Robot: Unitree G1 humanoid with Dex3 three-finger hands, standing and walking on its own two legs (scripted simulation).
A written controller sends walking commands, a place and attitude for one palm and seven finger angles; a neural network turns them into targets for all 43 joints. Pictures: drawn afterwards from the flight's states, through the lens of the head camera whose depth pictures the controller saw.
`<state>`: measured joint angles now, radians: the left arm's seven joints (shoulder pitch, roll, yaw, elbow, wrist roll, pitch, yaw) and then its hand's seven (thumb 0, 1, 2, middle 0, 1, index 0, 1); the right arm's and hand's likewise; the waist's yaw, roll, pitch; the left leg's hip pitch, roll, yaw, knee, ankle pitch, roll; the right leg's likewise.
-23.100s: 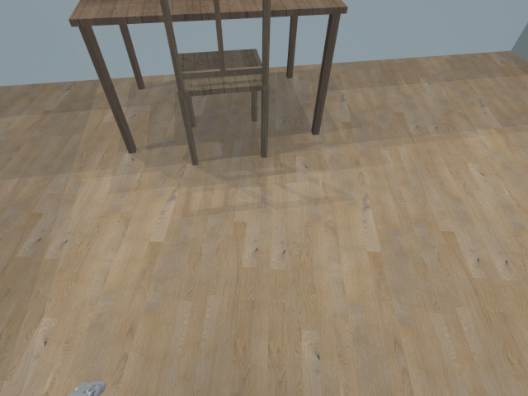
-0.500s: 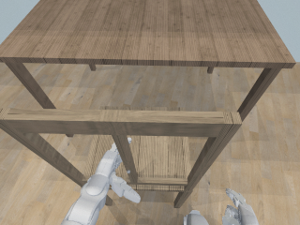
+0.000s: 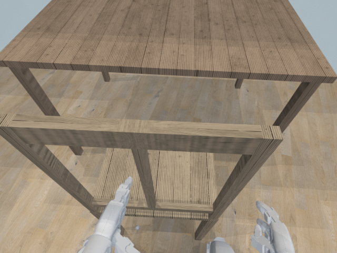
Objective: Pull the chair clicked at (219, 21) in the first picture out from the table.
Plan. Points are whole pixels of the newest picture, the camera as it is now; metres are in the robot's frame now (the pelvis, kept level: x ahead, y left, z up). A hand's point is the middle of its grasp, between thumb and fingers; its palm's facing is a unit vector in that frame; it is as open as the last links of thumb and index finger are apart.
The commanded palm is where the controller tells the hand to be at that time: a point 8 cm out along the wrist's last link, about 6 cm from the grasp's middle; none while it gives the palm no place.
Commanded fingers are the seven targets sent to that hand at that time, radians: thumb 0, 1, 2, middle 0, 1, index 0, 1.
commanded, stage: draw the fingers out of the gap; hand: left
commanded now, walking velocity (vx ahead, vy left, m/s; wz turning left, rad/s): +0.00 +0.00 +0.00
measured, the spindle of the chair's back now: (147, 182) +0.28 +0.06 +0.01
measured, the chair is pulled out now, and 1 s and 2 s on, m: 0.27 0.27 0.27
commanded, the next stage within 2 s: draw the hand back to the body in 0.44 s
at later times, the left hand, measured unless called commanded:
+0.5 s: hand out of the picture +0.13 +0.08 -0.01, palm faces -0.24 -0.97 -0.09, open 17.5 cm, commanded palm +0.11 +0.13 +0.00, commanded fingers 0.00 -0.55 0.20 0.00 0.00 0.00 0.00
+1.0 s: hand (95, 246) +0.15 +0.13 +0.07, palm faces -0.03 -1.00 -0.09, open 17.5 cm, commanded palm +0.11 +0.19 +0.09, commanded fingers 0.00 -0.44 0.25 -0.01 -0.02 -0.01 -0.02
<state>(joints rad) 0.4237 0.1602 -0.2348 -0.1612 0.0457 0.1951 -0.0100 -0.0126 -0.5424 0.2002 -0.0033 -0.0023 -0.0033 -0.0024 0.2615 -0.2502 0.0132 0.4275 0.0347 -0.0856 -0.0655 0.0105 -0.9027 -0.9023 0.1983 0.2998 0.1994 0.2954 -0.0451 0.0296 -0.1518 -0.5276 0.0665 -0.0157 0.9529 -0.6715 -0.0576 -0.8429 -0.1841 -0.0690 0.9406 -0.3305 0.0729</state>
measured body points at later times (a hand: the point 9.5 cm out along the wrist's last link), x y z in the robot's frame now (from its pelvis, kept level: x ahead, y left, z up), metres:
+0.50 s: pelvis -0.01 +0.01 -0.01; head +0.02 +0.00 +0.44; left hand +0.14 +0.14 +0.00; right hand +0.16 -0.23 -0.06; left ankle -0.12 +0.15 -0.67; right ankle +0.06 -0.18 -0.67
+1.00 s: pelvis -0.03 +0.01 -0.02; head +0.02 -0.01 +0.43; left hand +0.14 +0.18 +0.08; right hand +0.16 -0.22 -0.09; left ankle -0.12 +0.15 -0.67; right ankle +0.06 -0.18 -0.67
